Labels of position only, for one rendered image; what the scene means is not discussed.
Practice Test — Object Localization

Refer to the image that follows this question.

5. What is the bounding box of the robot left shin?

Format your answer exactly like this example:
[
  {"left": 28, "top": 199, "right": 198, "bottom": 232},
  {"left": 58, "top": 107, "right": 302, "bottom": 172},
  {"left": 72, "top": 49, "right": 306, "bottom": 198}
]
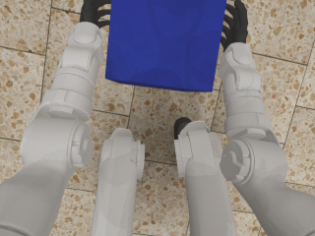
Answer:
[{"left": 98, "top": 128, "right": 135, "bottom": 173}]

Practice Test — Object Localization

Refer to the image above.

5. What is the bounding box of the robot left upper arm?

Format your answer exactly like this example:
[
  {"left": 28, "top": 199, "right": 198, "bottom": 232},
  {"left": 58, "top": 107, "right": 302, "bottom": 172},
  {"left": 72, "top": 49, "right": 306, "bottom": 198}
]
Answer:
[{"left": 0, "top": 117, "right": 93, "bottom": 236}]

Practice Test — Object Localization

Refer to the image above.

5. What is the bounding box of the left robot hand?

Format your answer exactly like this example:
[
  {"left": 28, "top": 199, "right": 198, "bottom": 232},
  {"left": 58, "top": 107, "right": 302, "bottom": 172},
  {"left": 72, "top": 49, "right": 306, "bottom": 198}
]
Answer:
[{"left": 79, "top": 0, "right": 112, "bottom": 29}]

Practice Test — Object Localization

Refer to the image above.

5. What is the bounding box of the right robot forearm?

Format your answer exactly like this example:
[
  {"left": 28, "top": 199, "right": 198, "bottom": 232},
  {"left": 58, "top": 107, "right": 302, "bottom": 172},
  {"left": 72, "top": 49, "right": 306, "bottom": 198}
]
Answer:
[{"left": 218, "top": 42, "right": 283, "bottom": 149}]

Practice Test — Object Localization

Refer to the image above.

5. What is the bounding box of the robot right upper arm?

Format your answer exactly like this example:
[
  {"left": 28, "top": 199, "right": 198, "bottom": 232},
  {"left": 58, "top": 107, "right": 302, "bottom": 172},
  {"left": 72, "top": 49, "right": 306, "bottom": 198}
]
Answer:
[{"left": 220, "top": 138, "right": 315, "bottom": 236}]

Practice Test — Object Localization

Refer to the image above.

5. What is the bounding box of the left robot forearm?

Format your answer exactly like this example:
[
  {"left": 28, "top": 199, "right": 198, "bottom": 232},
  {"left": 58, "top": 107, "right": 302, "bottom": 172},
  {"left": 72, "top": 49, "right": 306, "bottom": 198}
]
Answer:
[{"left": 20, "top": 22, "right": 104, "bottom": 159}]

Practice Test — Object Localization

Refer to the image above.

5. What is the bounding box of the right robot hand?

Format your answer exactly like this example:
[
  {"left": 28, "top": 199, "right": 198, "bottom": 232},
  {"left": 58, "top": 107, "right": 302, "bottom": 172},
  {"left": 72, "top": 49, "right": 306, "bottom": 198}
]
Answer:
[{"left": 220, "top": 0, "right": 248, "bottom": 53}]

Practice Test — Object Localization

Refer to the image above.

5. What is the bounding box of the carton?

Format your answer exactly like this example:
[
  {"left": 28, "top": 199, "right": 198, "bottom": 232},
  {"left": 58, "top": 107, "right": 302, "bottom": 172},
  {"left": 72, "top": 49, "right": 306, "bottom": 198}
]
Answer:
[{"left": 104, "top": 0, "right": 227, "bottom": 92}]

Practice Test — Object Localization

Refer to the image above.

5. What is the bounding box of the right robot foot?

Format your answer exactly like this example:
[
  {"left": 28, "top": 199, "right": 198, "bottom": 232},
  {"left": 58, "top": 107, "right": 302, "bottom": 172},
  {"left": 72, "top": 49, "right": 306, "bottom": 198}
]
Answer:
[{"left": 173, "top": 117, "right": 192, "bottom": 140}]

